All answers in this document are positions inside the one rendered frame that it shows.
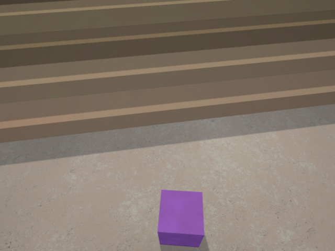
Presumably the carton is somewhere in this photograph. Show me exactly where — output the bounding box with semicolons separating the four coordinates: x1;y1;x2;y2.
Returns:
158;190;204;247

